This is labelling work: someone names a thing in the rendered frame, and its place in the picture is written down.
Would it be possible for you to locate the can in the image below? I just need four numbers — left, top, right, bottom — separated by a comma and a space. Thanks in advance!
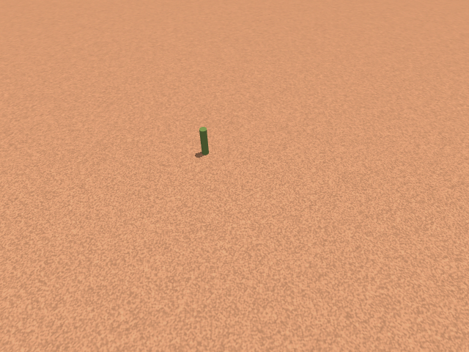
199, 127, 209, 155

